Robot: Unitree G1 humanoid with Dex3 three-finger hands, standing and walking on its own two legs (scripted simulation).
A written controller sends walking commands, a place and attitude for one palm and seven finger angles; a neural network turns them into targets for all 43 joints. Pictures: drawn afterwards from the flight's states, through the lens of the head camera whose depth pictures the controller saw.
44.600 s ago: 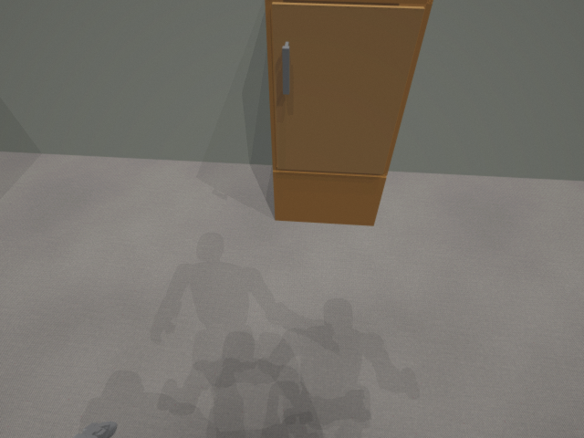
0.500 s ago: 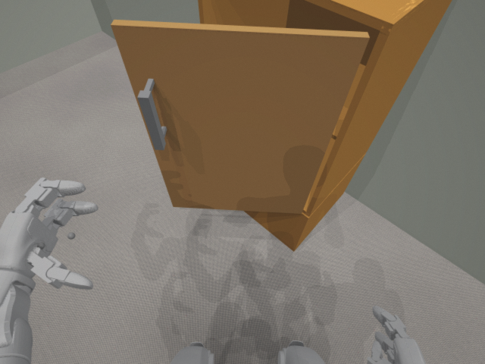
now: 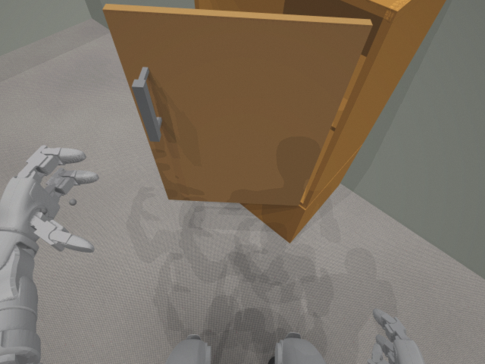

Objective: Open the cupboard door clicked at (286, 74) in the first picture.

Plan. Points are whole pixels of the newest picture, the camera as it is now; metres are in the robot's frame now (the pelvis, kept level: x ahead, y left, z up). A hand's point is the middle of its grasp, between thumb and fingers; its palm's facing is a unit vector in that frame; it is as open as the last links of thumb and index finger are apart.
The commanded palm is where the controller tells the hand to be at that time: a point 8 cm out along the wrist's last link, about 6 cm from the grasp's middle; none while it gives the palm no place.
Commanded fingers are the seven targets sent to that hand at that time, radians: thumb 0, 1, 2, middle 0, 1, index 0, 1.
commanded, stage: move the hooked fingers beside the handle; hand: left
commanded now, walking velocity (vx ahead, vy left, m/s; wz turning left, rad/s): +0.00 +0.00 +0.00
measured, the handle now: (150, 106) +0.57 +0.21 +0.05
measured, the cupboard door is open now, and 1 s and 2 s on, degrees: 40 40 40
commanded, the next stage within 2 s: none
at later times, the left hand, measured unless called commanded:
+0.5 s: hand (85, 169) +0.40 +0.28 +0.07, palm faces -0.01 -1.00 -0.01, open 14.0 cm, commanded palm +0.39 +0.33 +0.06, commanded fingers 0.00 -0.50 0.30 -0.30 -1.20 -0.30 -1.20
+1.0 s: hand (99, 137) +0.47 +0.27 +0.07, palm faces -0.02 -1.00 -0.01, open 14.0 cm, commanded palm +0.46 +0.32 +0.06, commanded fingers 0.00 -0.50 0.30 -0.30 -1.20 -0.30 -1.20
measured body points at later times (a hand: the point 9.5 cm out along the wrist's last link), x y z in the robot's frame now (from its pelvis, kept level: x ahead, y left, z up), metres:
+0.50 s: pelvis +0.00 +0.00 -0.01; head +0.10 +0.02 +0.43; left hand +0.39 +0.33 +0.07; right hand +0.09 -0.27 -0.10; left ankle +0.01 +0.12 -0.67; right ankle +0.04 -0.13 -0.67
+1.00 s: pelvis -0.01 +0.01 -0.02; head +0.12 +0.03 +0.41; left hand +0.46 +0.33 +0.07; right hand +0.02 -0.27 -0.12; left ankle +0.01 +0.12 -0.67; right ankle +0.04 -0.13 -0.67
